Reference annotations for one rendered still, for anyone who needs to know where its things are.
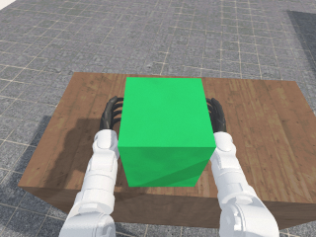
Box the right robot forearm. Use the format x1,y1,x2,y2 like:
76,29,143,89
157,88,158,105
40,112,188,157
209,131,279,237

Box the pedestal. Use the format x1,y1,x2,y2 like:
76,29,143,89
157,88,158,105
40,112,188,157
18,71,316,230

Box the left robot forearm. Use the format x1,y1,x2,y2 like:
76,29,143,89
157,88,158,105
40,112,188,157
58,129,119,237

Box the robot left upper arm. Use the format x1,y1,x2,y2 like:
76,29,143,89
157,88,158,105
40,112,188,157
59,212,117,237

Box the robot right hand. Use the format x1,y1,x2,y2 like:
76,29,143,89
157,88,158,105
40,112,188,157
205,98,227,133

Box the robot right upper arm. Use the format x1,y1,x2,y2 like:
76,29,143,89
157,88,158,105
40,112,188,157
219,202,278,237

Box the carton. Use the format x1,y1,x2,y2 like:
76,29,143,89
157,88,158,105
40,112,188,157
118,77,216,188

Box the robot left hand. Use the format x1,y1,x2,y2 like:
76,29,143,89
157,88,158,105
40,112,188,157
99,96,124,131

